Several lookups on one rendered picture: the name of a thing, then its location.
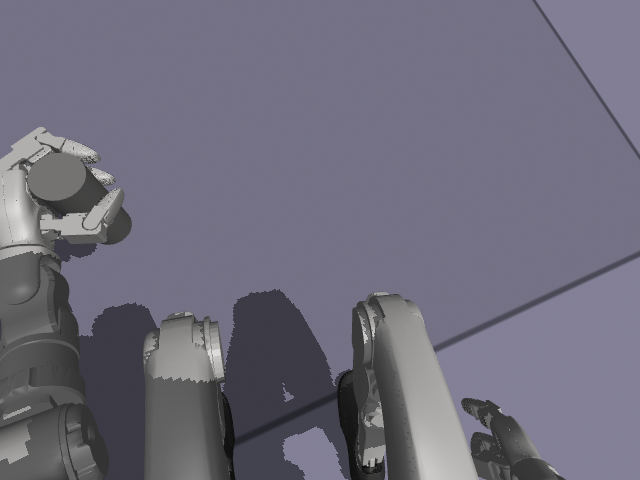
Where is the right robot hand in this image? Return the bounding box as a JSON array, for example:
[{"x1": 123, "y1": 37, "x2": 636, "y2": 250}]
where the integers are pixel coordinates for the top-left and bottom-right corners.
[{"x1": 461, "y1": 398, "x2": 542, "y2": 480}]

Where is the right robot foot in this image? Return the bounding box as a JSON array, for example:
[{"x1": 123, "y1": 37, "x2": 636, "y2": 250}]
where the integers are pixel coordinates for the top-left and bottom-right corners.
[{"x1": 337, "y1": 371, "x2": 385, "y2": 480}]

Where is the can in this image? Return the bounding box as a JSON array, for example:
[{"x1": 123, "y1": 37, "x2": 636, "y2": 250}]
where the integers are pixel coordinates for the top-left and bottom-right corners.
[{"x1": 27, "y1": 153, "x2": 132, "y2": 245}]

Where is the left robot hand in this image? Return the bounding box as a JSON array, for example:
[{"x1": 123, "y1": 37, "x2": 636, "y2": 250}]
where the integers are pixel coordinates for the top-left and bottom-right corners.
[{"x1": 0, "y1": 127, "x2": 125, "y2": 251}]

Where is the left robot arm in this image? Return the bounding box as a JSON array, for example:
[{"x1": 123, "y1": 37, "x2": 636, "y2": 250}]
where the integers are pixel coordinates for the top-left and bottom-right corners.
[{"x1": 0, "y1": 244, "x2": 109, "y2": 480}]

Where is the right robot arm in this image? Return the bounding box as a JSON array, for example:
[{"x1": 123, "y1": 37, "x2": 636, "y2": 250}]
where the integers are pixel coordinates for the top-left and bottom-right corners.
[{"x1": 510, "y1": 458, "x2": 566, "y2": 480}]

